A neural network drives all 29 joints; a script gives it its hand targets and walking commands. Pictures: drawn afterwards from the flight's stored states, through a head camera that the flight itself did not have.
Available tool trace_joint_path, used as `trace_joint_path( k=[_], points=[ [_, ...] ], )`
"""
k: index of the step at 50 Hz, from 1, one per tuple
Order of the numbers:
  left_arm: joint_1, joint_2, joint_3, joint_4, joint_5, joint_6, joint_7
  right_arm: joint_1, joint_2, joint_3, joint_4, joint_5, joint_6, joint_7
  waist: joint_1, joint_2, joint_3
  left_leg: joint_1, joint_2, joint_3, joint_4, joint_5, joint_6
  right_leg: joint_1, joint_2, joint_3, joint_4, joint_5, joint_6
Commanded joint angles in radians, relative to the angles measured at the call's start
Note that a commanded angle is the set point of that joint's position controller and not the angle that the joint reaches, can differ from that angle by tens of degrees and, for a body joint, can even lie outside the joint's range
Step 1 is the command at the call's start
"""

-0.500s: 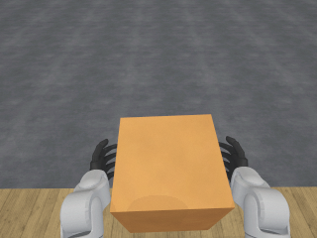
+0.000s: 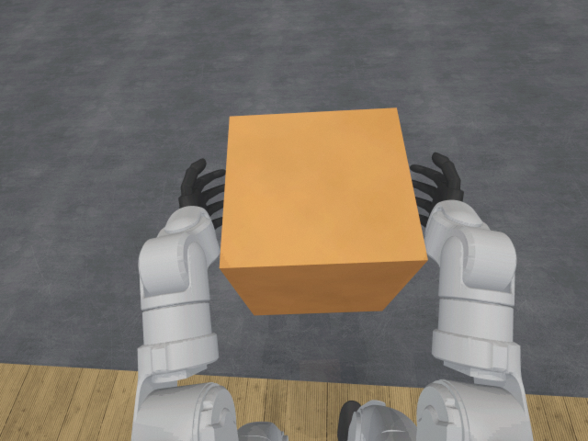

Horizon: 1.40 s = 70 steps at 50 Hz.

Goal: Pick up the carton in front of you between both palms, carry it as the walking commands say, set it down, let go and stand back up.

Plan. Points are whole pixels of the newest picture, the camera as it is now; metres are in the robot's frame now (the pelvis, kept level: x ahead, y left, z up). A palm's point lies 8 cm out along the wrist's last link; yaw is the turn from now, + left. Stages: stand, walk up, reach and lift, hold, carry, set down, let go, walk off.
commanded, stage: carry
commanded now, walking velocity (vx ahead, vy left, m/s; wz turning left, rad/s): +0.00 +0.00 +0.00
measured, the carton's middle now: (315, 225) +0.38 +0.01 +0.02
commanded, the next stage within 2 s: none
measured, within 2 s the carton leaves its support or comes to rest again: neither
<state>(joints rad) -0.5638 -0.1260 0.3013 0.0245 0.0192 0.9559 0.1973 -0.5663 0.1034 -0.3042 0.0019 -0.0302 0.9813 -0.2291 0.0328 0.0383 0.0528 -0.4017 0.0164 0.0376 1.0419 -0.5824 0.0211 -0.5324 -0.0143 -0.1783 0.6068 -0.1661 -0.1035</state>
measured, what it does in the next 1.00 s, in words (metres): walks ahead: left foot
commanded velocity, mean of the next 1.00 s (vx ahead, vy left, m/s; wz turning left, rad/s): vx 0.00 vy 0.00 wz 0.00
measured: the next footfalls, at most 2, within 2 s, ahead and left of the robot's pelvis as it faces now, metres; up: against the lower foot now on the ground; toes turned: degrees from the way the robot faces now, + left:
left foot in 0.12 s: +0.08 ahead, +0.12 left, +0.00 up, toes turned +3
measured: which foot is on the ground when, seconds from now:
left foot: up 0.00-0.10, down 0.12-1.00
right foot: down 0.00-1.00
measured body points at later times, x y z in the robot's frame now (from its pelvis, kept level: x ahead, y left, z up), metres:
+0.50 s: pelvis +0.12 +0.02 +0.02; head +0.15 +0.02 +0.47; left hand +0.47 +0.17 +0.12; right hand +0.47 -0.14 +0.12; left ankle +0.04 +0.11 -0.71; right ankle +0.10 -0.07 -0.71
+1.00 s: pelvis +0.10 +0.03 +0.01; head +0.10 +0.03 +0.46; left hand +0.45 +0.18 +0.11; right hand +0.44 -0.13 +0.11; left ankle +0.04 +0.11 -0.72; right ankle +0.09 -0.07 -0.72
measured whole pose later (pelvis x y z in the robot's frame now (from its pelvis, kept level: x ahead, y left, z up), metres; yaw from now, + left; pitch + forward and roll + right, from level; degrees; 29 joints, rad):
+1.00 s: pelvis +0.10 +0.03 +0.01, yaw -1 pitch +3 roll +0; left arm -0.46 -0.15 0.29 0.02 0.07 0.98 0.19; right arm -0.45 0.15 -0.30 0.01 -0.07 0.98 -0.19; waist 0.01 0.01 -0.08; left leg -0.23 -0.01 0.07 0.56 -0.39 0.04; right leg -0.32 -0.02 -0.14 0.58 -0.32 -0.03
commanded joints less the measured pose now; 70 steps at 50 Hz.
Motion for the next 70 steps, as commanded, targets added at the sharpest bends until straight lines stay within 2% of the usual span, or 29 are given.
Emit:
trace_joint_path(
  k=[1,3,5,6,7,8,9,10,12,15,16,18,20,23,24,25,26,27,29,31,33,37,39,45,53,61,70],
  points=[
    [-0.521,-0.776,-0.591,-0.111,-0.167,-0.028,-0.014,-0.546,0.803,0.596,-0.069,0.141,-0.034,0.017,-0.001,-0.153,-0.593,-0.083,0.017,-0.032,-0.205,0.031,0.000,0.614,-0.274,0.311,-0.132,0.670,-0.107],
    [-0.483,-0.778,-0.615,-0.150,-0.157,-0.042,-0.017,-0.483,0.811,0.616,-0.086,0.140,-0.049,0.027,-0.008,-0.157,-0.621,0.001,-0.006,-0.006,-0.357,0.108,-0.011,0.613,-0.257,0.252,-0.111,0.727,-0.107],
    [-0.444,-0.772,-0.641,-0.195,-0.153,-0.046,-0.018,-0.417,0.809,0.632,-0.120,0.137,-0.057,0.035,-0.023,-0.149,-0.636,0.116,-0.009,0.033,-0.544,0.347,-0.012,0.588,-0.215,0.163,-0.047,0.740,-0.077],
    [-0.419,-0.763,-0.654,-0.216,-0.148,-0.046,-0.017,-0.387,0.801,0.640,-0.142,0.138,-0.058,0.038,-0.028,-0.148,-0.643,0.193,0.019,0.023,-0.590,0.464,-0.003,0.541,-0.198,0.150,-0.029,0.682,-0.053],
    [-0.407,-0.749,-0.660,-0.236,-0.138,-0.041,-0.017,-0.379,0.792,0.648,-0.166,0.138,-0.060,0.042,-0.037,-0.114,-0.650,0.250,0.088,-0.047,-0.566,0.622,0.016,0.483,-0.177,0.136,-0.012,0.605,-0.026],
    [-0.399,-0.750,-0.676,-0.258,-0.141,-0.033,-0.020,-0.395,0.772,0.652,-0.193,0.134,-0.059,0.041,-0.025,0.004,-0.650,0.303,0.149,-0.087,-0.442,0.944,0.042,0.420,-0.126,0.116,0.005,0.483,0.009],
    [-0.405,-0.742,-0.689,-0.275,-0.152,-0.028,-0.021,-0.392,0.762,0.658,-0.211,0.139,-0.053,0.045,-0.027,0.062,-0.627,0.326,0.166,-0.091,-0.410,1.105,0.054,0.378,-0.103,0.115,0.022,0.402,0.021],
    [-0.402,-0.731,-0.694,-0.283,-0.155,-0.022,-0.021,-0.382,0.749,0.662,-0.219,0.144,-0.048,0.048,-0.033,0.074,-0.614,0.330,0.166,-0.089,-0.401,1.140,0.056,0.360,-0.093,0.113,0.030,0.386,0.029],
    [-0.369,-0.703,-0.688,-0.269,-0.146,-0.012,-0.016,-0.346,0.718,0.664,-0.214,0.143,-0.039,0.047,-0.041,0.043,-0.605,0.295,0.141,-0.078,-0.385,1.074,0.049,0.390,-0.102,0.127,0.029,0.486,0.021],
    [-0.314,-0.679,-0.657,-0.216,-0.115,0.005,-0.010,-0.313,0.700,0.657,-0.188,0.128,-0.023,0.044,-0.029,-0.046,-0.576,0.178,0.078,-0.040,-0.391,0.828,0.020,0.490,-0.145,0.160,0.019,0.775,-0.009],
    [-0.312,-0.678,-0.649,-0.205,-0.108,0.009,-0.010,-0.320,0.703,0.656,-0.184,0.127,-0.019,0.045,-0.024,-0.070,-0.566,0.149,0.061,-0.030,-0.411,0.750,0.011,0.516,-0.154,0.164,0.015,0.836,-0.017],
    [-0.325,-0.685,-0.641,-0.189,-0.104,0.014,-0.011,-0.346,0.714,0.654,-0.175,0.128,-0.014,0.046,-0.020,-0.100,-0.546,0.139,0.042,-0.015,-0.475,0.671,-0.003,0.536,-0.154,0.159,0.010,0.872,-0.019],
    [-0.335,-0.689,-0.634,-0.170,-0.101,0.017,-0.010,-0.359,0.719,0.645,-0.156,0.125,-0.010,0.046,-0.021,-0.084,-0.536,0.201,0.053,-0.021,-0.499,0.788,-0.005,0.492,-0.132,0.143,0.008,0.776,-0.001],
    [-0.346,-0.696,-0.624,-0.145,-0.092,0.020,-0.005,-0.356,0.718,0.624,-0.119,0.113,-0.006,0.042,-0.035,0.001,-0.525,0.334,0.113,-0.063,-0.475,1.132,0.020,0.360,-0.072,0.102,-0.013,0.462,0.041],
    [-0.356,-0.700,-0.622,-0.139,-0.091,0.021,-0.003,-0.358,0.719,0.617,-0.109,0.109,-0.006,0.041,-0.039,0.025,-0.513,0.359,0.127,-0.072,-0.479,1.194,0.029,0.333,-0.054,0.089,-0.045,0.356,0.054],
    [-0.368,-0.705,-0.620,-0.131,-0.091,0.021,-0.003,-0.362,0.721,0.611,-0.100,0.104,-0.005,0.040,-0.041,0.039,-0.501,0.368,0.133,-0.073,-0.484,1.209,0.032,0.329,-0.047,0.084,-0.075,0.304,0.062],
    [-0.378,-0.709,-0.618,-0.120,-0.091,0.023,-0.003,-0.366,0.721,0.606,-0.090,0.100,-0.005,0.039,-0.042,0.039,-0.494,0.356,0.130,-0.070,-0.485,1.180,0.030,0.350,-0.052,0.088,-0.091,0.321,0.064],
    [-0.385,-0.711,-0.616,-0.108,-0.092,0.024,-0.003,-0.367,0.722,0.602,-0.080,0.096,-0.004,0.038,-0.041,0.026,-0.493,0.327,0.122,-0.064,-0.484,1.112,0.023,0.390,-0.068,0.101,-0.088,0.402,0.059],
    [-0.386,-0.714,-0.610,-0.085,-0.093,0.026,-0.004,-0.368,0.725,0.594,-0.063,0.090,-0.002,0.037,-0.034,-0.029,-0.510,0.247,0.094,-0.045,-0.476,0.914,0.004,0.482,-0.124,0.138,-0.051,0.653,0.034],
    [-0.393,-0.723,-0.604,-0.073,-0.093,0.026,-0.005,-0.385,0.736,0.592,-0.056,0.092,-0.001,0.037,-0.026,-0.067,-0.515,0.212,0.075,-0.035,-0.495,0.772,-0.009,0.513,-0.154,0.154,-0.042,0.760,0.014],
    [-0.405,-0.734,-0.602,-0.067,-0.093,0.024,-0.006,-0.406,0.747,0.591,-0.052,0.096,-0.001,0.038,-0.023,-0.070,-0.511,0.245,0.083,-0.042,-0.514,0.794,-0.009,0.479,-0.148,0.147,-0.037,0.693,0.017],
    [-0.421,-0.748,-0.600,-0.058,-0.090,0.022,-0.004,-0.412,0.751,0.579,-0.032,0.091,-0.002,0.038,-0.034,0.005,-0.504,0.358,0.150,-0.082,-0.496,1.092,0.024,0.354,-0.097,0.115,-0.027,0.333,0.057],
    [-0.430,-0.751,-0.600,-0.051,-0.090,0.022,-0.004,-0.411,0.750,0.574,-0.024,0.087,-0.003,0.037,-0.035,0.022,-0.499,0.351,0.162,-0.086,-0.490,1.111,0.036,0.351,-0.096,0.116,-0.023,0.275,0.064],
    [-0.464,-0.767,-0.605,-0.058,-0.100,0.017,-0.006,-0.452,0.768,0.582,-0.037,0.093,-0.010,0.039,-0.032,-0.018,-0.488,0.265,0.134,-0.078,-0.501,0.830,0.037,0.395,-0.133,0.149,-0.025,0.335,0.047],
    [-0.447,-0.747,-0.584,-0.027,-0.080,0.022,-0.002,-0.449,0.759,0.574,-0.001,0.087,-0.003,0.034,-0.030,-0.035,-0.453,0.226,0.122,-0.085,-0.551,0.652,0.039,0.399,-0.141,0.164,-0.079,0.259,0.046],
    [-0.474,-0.756,-0.564,0.010,-0.073,0.033,-0.002,-0.470,0.771,0.550,0.044,0.077,0.008,0.033,-0.029,-0.038,-0.419,0.195,0.116,-0.084,-0.592,0.532,0.037,0.388,-0.145,0.174,-0.129,0.194,0.045],
    [-0.501,-0.775,-0.558,0.026,-0.077,0.036,-0.002,-0.494,0.787,0.540,0.061,0.077,0.012,0.032,-0.029,-0.035,-0.421,0.188,0.116,-0.084,-0.604,0.499,0.038,0.386,-0.141,0.174,-0.144,0.167,0.046]
  ],
)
